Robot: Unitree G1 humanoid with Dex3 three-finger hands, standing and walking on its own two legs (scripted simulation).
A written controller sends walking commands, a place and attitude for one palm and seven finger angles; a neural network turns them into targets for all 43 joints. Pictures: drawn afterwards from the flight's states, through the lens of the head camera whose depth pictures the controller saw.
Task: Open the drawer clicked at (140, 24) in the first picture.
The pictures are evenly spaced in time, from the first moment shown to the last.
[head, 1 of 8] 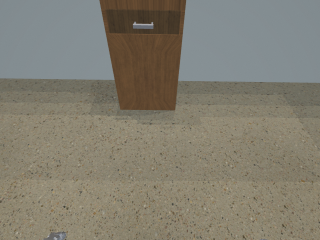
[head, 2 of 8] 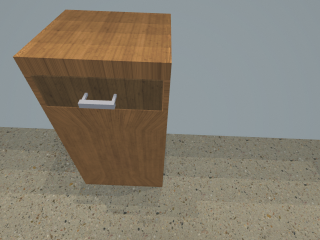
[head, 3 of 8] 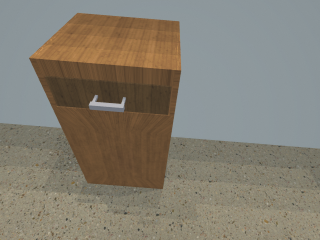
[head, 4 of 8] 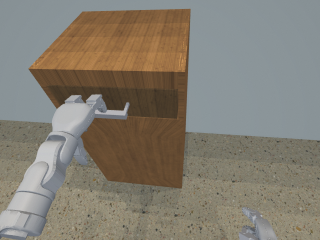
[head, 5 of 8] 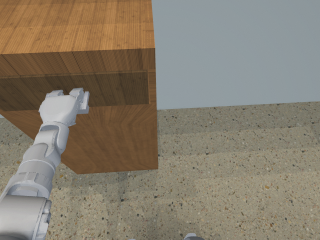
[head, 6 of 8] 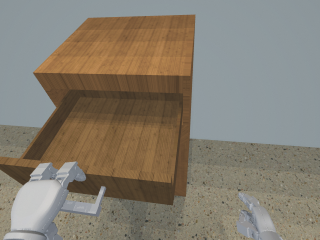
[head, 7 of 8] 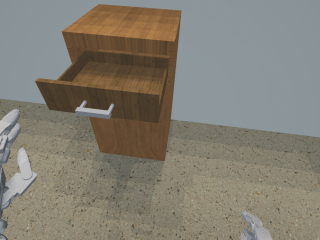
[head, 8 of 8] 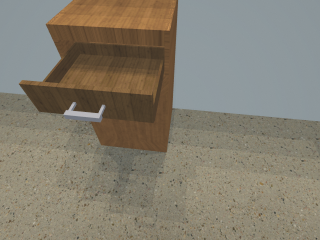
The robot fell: no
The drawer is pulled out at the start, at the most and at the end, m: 0.00 0.30 0.29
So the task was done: yes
